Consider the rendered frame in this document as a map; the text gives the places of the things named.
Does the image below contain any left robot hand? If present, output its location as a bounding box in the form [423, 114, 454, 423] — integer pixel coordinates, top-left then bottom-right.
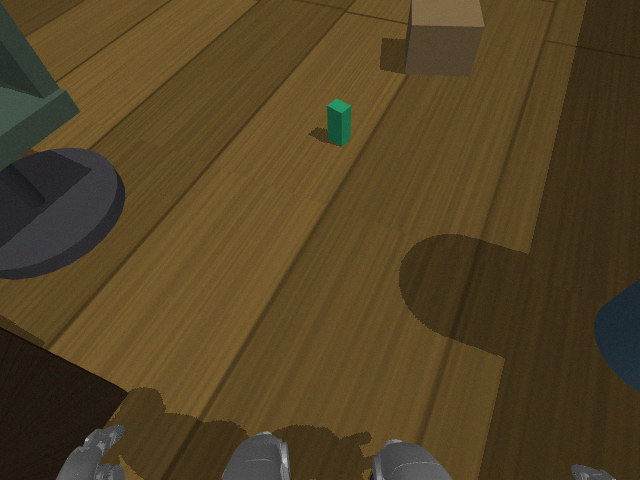
[56, 425, 126, 480]

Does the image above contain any right robot hand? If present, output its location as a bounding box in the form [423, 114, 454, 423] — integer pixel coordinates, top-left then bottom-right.
[571, 464, 616, 480]

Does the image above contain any office chair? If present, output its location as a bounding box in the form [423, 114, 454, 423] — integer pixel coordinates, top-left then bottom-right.
[0, 2, 125, 280]

